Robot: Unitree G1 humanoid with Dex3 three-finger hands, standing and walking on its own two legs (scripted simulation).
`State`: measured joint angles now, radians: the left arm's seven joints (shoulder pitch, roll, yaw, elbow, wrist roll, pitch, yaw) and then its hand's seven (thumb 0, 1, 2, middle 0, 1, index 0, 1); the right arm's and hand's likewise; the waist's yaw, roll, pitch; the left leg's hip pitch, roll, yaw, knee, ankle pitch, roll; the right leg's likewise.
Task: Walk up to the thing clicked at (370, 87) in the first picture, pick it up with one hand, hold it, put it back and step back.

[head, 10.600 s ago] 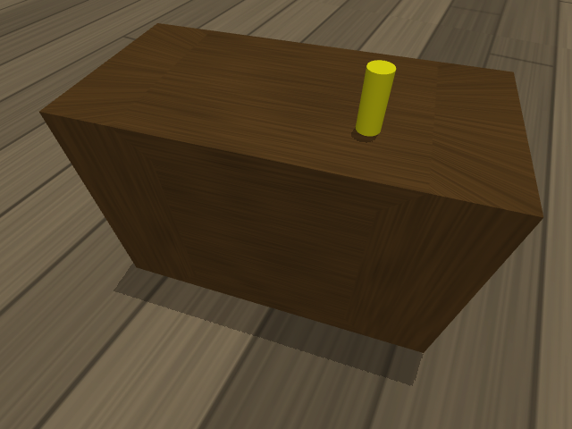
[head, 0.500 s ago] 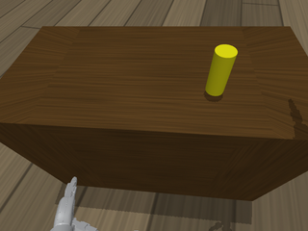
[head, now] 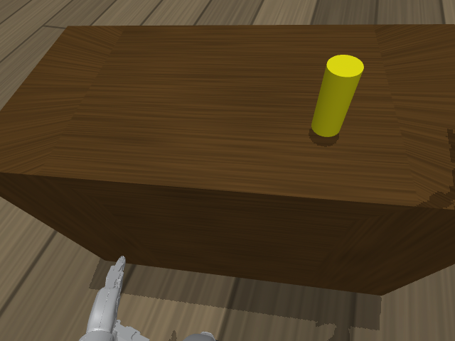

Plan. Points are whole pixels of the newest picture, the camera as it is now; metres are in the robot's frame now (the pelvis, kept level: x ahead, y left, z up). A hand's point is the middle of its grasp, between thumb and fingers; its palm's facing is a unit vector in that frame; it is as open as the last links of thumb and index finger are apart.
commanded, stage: go down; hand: right
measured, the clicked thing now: (334, 99) +0.55 -0.12 +0.08
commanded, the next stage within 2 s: approach in 0.82 s
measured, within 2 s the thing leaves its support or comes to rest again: neither
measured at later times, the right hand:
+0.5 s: hand out of the picture +0.48 -0.31 +0.19, palm faces +0.11 +0.99 +0.01, open 17.7 cm
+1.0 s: hand out of the picture +0.49 -0.32 +0.18, palm faces +0.12 +0.99 +0.01, open 17.7 cm
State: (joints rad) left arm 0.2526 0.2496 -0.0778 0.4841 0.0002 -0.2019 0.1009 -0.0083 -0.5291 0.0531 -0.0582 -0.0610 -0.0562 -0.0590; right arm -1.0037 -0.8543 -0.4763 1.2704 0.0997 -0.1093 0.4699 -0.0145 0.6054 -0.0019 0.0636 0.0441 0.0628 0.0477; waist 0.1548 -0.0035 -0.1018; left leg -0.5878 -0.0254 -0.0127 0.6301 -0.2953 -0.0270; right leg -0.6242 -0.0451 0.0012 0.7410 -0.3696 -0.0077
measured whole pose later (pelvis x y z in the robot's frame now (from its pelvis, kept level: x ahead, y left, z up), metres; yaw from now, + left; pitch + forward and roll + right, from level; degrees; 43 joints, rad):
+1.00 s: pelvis -0.01 +0.00 -0.02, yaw +0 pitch +18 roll +4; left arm 0.25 0.26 -0.08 0.39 0.01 -0.17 0.08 -0.01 -0.53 0.06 -0.06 -0.06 -0.05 -0.06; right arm -1.16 -0.98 -0.49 1.41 0.03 -0.12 0.47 -0.01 0.61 -0.01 0.05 0.05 0.05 0.05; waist 0.21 -0.02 -0.12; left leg -0.74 -0.03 0.00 0.75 -0.33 -0.03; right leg -0.78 -0.05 0.02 0.87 -0.41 -0.01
